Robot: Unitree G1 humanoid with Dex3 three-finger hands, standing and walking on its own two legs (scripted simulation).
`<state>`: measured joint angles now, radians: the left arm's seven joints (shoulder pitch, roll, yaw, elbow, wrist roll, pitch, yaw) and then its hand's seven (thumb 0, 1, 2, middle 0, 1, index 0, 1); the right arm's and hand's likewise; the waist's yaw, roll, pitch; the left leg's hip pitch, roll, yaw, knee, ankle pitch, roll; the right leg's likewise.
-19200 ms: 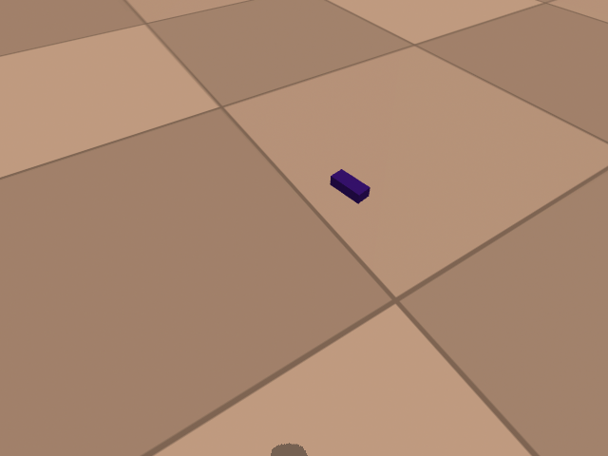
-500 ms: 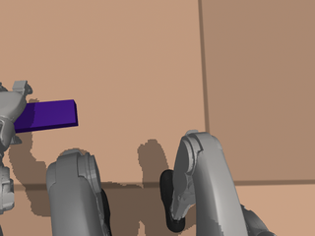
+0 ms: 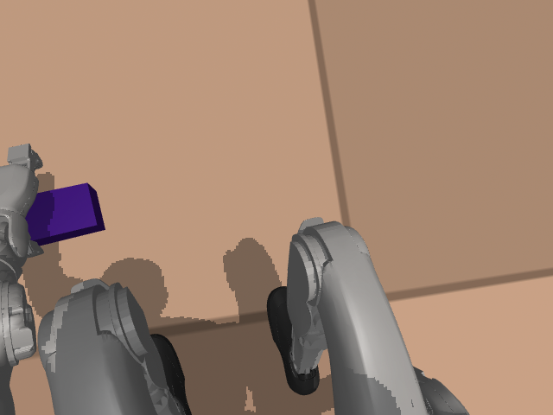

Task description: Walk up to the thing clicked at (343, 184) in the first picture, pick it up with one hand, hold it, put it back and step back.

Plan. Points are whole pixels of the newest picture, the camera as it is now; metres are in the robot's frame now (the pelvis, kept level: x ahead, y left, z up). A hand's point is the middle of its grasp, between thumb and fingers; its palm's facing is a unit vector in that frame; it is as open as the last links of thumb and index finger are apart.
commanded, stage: approach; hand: left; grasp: from above
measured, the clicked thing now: (38, 220) +0.45 +0.30 -0.29
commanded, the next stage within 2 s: rest palm in 0.02 s
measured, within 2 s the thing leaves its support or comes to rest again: neither
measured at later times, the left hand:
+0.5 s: hand (25, 219) +0.44 +0.29 -0.23, palm faces -0.48 -0.08 -0.87, open 14.2 cm
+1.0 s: hand (35, 225) +0.44 +0.29 -0.26, palm faces -0.51 -0.11 -0.85, open 14.2 cm
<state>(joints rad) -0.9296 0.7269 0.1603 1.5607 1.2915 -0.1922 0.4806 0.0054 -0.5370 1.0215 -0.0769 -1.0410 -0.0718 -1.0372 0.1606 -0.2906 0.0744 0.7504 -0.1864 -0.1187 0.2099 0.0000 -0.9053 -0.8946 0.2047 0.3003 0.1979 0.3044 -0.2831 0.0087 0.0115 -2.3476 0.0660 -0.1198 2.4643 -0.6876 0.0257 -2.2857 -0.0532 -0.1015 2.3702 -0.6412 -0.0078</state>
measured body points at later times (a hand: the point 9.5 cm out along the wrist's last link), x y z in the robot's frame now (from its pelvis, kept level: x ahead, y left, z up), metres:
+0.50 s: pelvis +0.01 +0.01 -0.01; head +0.26 +0.11 +0.35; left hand +0.46 +0.29 -0.18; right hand +0.08 -0.26 -0.09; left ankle +0.08 +0.13 -0.28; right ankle +0.11 -0.12 -0.28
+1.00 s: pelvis +0.01 +0.01 -0.02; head +0.28 +0.10 +0.32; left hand +0.46 +0.30 -0.21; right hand +0.04 -0.25 -0.10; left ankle +0.08 +0.13 -0.28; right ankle +0.11 -0.12 -0.28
